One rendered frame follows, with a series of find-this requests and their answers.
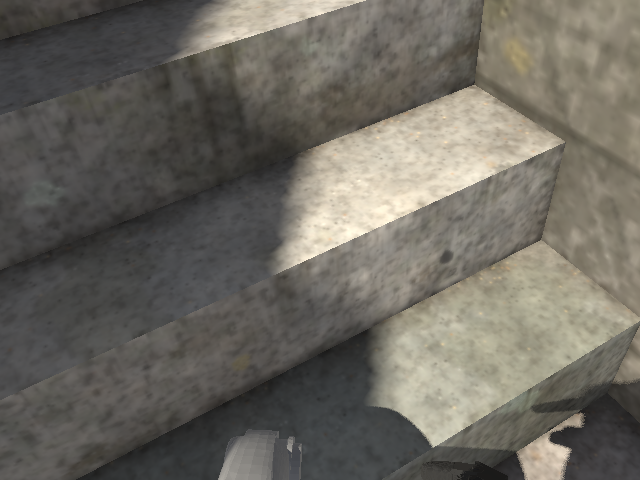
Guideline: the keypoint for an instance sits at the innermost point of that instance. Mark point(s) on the robot left thigh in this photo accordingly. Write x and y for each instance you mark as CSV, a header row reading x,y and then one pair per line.
x,y
261,455

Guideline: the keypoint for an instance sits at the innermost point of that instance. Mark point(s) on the left robot shin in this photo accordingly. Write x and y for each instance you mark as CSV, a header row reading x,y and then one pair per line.
x,y
229,443

